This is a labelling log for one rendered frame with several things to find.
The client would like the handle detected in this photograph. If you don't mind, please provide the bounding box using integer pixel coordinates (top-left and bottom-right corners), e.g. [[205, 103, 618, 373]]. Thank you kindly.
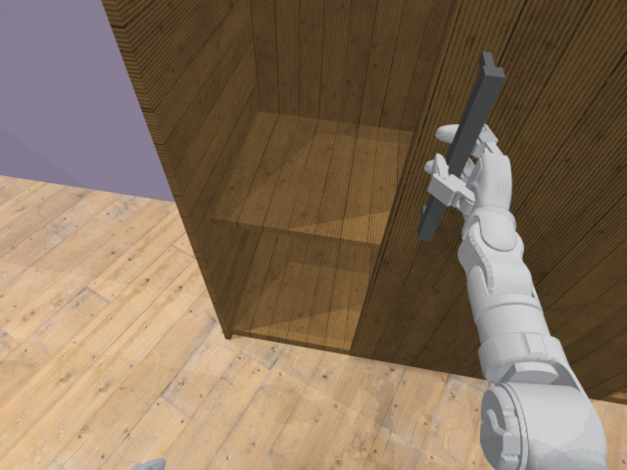
[[417, 52, 506, 241]]

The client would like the robot right hand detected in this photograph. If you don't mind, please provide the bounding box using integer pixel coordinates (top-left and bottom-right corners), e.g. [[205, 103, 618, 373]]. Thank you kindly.
[[424, 123, 512, 222]]

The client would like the robot right forearm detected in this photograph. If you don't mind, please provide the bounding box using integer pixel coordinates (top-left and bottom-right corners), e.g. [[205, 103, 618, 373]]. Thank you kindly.
[[458, 207, 607, 465]]

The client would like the right robot upper arm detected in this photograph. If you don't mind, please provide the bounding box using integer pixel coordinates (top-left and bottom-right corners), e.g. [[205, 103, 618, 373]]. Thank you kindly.
[[480, 382, 608, 470]]

